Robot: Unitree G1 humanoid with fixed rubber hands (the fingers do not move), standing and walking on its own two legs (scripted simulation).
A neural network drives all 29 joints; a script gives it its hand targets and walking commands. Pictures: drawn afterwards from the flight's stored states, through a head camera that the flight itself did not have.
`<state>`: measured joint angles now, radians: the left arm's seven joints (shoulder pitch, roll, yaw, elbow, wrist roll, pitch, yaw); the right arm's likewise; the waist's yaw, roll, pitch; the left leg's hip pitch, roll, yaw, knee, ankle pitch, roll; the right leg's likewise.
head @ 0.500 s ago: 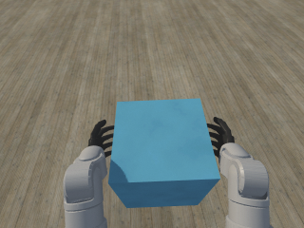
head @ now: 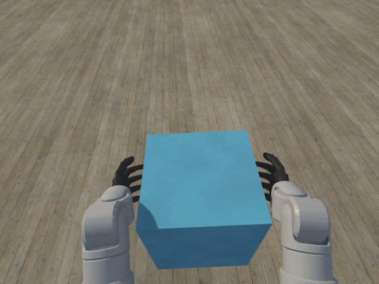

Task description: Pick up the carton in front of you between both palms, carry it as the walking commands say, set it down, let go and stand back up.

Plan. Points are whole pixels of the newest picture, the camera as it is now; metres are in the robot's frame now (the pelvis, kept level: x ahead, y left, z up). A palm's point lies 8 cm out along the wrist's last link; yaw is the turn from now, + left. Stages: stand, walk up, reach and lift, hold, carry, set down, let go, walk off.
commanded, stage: carry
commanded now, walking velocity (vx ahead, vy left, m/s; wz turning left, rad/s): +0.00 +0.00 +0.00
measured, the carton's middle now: (199, 203) +0.28 +0.00 +0.01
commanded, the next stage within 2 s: hold in 1.92 s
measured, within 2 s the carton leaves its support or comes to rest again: neither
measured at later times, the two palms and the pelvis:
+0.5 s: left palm (122, 225) +0.22 +0.15 +0.05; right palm (278, 220) +0.22 -0.15 +0.05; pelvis -0.04 +0.00 -0.01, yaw +0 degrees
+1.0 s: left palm (121, 236) +0.21 +0.15 +0.03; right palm (276, 232) +0.21 -0.14 +0.03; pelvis -0.08 +0.00 -0.01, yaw +0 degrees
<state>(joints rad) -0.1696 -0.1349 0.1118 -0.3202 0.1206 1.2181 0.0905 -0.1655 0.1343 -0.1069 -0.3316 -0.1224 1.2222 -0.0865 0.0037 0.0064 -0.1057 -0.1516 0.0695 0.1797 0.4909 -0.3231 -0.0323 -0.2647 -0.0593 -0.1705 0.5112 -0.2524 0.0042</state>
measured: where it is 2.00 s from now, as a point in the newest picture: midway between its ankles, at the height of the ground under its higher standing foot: outside the picture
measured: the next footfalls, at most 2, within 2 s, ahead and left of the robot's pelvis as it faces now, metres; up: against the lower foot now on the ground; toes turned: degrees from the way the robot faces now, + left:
none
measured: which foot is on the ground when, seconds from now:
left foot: down 0.00-1.00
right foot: down 0.00-1.00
